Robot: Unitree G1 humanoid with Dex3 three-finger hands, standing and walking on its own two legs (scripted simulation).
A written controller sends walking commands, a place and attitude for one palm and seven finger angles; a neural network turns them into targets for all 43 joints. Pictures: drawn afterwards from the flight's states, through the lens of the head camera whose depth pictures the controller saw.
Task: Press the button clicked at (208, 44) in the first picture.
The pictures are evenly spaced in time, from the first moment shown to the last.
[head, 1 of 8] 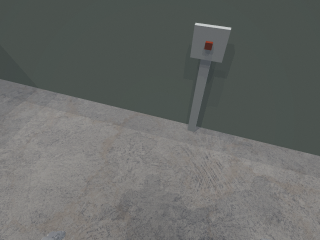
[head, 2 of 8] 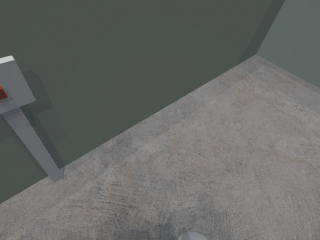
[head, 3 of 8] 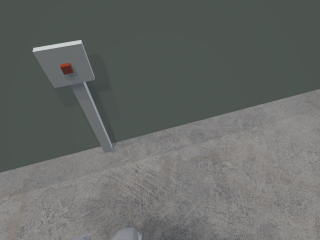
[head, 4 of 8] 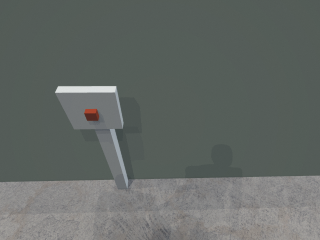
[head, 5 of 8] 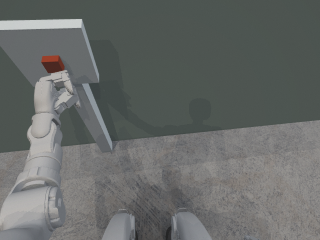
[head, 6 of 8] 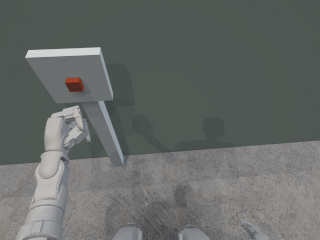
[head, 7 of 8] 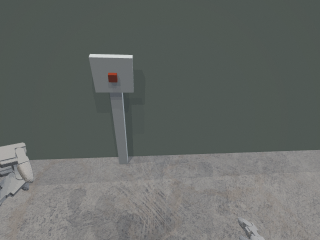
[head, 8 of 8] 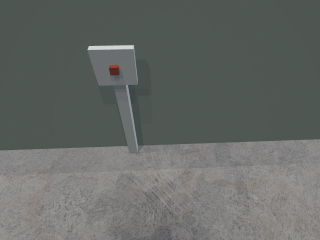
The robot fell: no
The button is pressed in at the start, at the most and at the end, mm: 0 10 0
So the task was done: yes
